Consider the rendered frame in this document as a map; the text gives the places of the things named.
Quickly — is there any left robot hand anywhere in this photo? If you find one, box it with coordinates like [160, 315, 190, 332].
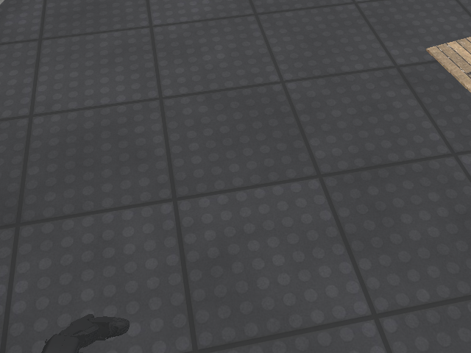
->
[41, 314, 130, 353]

